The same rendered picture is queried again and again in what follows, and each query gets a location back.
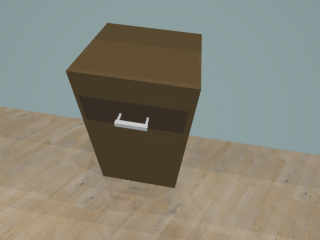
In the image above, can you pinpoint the handle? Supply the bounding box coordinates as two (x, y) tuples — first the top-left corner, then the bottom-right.
(114, 113), (149, 131)

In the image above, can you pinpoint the drawer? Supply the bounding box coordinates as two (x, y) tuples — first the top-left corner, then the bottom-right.
(80, 96), (189, 134)

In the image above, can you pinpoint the cabinet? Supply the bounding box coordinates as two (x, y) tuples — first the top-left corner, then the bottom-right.
(66, 23), (202, 188)

